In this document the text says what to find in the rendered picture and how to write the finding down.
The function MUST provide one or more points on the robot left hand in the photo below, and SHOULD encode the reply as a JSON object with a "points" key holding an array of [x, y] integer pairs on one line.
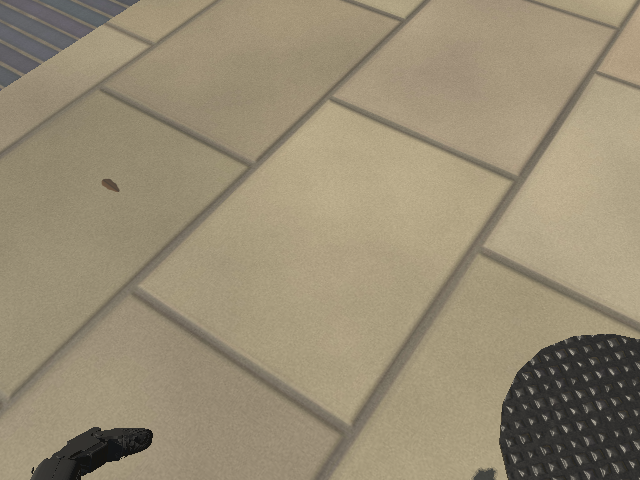
{"points": [[90, 450]]}

